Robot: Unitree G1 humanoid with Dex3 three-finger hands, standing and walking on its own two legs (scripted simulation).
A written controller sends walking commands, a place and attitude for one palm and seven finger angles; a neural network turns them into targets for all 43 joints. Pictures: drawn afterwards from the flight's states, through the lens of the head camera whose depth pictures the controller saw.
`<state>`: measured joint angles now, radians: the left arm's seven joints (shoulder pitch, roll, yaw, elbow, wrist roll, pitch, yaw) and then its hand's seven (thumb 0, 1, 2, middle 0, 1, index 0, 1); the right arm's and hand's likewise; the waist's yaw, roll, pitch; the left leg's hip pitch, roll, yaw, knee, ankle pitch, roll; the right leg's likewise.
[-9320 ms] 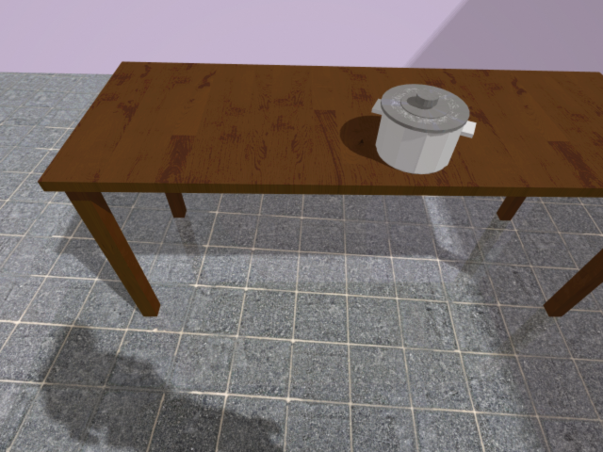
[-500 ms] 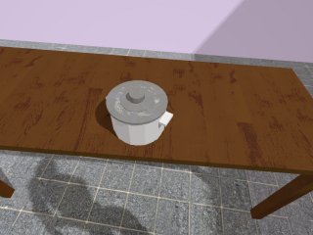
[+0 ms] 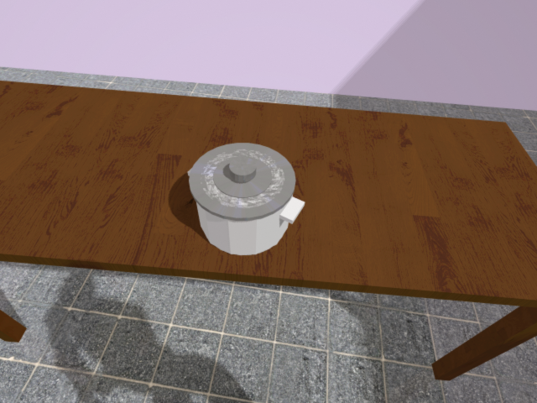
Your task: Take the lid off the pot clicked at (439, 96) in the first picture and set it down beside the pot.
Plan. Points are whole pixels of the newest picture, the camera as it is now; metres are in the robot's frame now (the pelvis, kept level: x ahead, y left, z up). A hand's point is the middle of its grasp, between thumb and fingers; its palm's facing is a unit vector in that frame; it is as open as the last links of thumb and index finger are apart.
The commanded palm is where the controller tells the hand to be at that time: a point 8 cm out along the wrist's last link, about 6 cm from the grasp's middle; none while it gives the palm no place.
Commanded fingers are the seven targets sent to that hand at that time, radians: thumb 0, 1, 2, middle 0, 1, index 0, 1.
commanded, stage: look again from close up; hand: left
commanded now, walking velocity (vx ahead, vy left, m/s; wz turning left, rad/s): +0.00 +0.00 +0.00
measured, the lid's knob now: (242, 169) +0.49 +0.09 +0.06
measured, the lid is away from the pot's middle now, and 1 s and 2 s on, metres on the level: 0.00 0.00 0.00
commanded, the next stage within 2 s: lift the closed hand beside the body in 0.08 s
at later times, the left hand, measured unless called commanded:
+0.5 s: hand (151, 402) +0.14 +0.18 -0.07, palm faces +0.16 -0.96 -0.23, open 5.4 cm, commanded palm +0.08 +0.23 -0.05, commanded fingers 0.00 0.90 0.90 -0.95 -1.12 -0.95 -1.12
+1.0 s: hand (118, 400) +0.13 +0.21 -0.04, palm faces +0.28 -0.89 -0.36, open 3.1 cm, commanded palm +0.09 +0.25 +0.00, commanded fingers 0.00 0.90 0.90 -1.30 -1.50 -1.30 -1.50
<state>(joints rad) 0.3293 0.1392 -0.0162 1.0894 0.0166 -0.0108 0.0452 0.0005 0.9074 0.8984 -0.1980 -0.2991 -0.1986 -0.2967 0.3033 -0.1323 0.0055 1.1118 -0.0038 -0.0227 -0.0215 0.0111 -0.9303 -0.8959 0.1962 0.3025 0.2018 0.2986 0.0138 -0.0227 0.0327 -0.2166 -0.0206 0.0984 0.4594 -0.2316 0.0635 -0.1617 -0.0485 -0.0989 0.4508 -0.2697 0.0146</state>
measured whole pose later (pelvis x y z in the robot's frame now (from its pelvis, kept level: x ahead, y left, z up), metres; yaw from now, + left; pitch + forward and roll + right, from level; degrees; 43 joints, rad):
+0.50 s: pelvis -0.01 +0.00 +0.00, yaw +0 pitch +0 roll +0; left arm 0.48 0.17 0.02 0.20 -0.03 -0.03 0.12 0.01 0.93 0.90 -0.54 -0.68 -0.54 -0.68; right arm 0.18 -0.24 -0.05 0.74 0.03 -0.11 0.04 0.02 -0.91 -0.90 0.20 0.30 0.20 0.30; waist -0.03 -0.01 0.02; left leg -0.23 -0.02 0.10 0.41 -0.18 0.06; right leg -0.18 -0.05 -0.10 0.42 -0.23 0.01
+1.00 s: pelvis +0.01 -0.03 +0.00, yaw +1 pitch +0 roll +0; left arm 0.58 0.23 0.13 0.05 -0.03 -0.01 0.11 0.01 0.90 0.90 -1.27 -1.48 -1.27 -1.47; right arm 0.19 -0.20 0.01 0.62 0.02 -0.01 -0.02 0.01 -0.90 -0.90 0.20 0.30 0.21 0.30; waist 0.05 0.02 0.04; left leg -0.20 0.01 0.06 0.41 -0.21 0.03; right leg -0.12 -0.01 -0.13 0.37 -0.25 -0.02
